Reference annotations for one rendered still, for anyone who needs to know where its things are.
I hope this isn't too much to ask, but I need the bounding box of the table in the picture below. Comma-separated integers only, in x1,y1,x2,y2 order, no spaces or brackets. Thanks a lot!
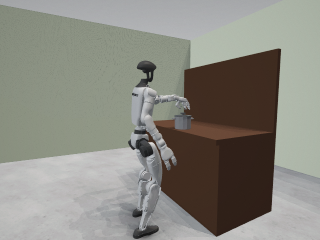
145,48,281,237

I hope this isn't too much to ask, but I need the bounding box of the left robot thigh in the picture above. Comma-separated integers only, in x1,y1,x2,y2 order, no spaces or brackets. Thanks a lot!
128,139,151,181

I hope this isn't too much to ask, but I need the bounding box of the left robot hand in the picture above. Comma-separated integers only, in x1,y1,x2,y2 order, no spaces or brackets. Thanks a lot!
175,97,190,110

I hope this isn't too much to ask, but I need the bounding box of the pot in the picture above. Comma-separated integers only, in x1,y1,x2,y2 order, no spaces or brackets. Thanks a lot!
172,116,194,130

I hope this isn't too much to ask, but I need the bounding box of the right robot hand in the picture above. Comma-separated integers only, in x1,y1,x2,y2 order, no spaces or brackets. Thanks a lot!
160,146,177,170

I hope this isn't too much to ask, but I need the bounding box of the right robot forearm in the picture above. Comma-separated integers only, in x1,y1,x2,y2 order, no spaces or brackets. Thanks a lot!
144,115,167,150

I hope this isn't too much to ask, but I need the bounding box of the right robot foot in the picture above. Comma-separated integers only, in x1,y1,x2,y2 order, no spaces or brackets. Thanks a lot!
133,225,159,239

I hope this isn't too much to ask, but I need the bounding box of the lid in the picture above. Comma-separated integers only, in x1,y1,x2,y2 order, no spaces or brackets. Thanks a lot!
174,114,191,117

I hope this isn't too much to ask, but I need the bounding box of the left robot forearm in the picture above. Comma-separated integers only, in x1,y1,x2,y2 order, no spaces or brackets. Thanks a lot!
157,94,179,103

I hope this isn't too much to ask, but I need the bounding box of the robot right upper arm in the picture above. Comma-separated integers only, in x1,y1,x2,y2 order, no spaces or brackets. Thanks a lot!
140,87,157,125

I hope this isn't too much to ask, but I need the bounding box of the robot left upper arm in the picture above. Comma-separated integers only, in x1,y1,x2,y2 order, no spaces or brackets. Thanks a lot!
154,95,160,105

